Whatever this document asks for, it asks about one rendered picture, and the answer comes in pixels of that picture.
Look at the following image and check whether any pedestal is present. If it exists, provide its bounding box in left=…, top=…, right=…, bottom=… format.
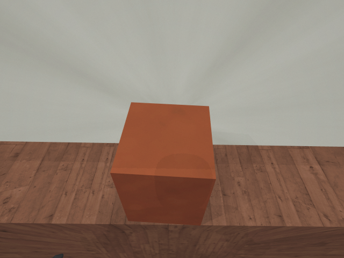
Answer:
left=0, top=141, right=344, bottom=258

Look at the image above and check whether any carton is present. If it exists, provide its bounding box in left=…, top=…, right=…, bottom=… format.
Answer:
left=110, top=102, right=216, bottom=226

